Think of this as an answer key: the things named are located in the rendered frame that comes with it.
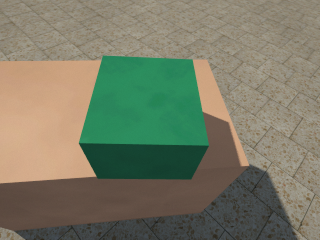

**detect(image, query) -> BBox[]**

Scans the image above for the carton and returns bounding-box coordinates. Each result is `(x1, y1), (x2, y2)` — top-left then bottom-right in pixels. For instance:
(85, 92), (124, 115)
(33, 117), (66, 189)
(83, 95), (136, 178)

(79, 55), (209, 180)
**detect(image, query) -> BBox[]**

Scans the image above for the pedestal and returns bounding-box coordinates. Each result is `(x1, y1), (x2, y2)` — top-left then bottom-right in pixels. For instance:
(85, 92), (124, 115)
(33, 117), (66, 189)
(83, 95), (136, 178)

(0, 59), (250, 231)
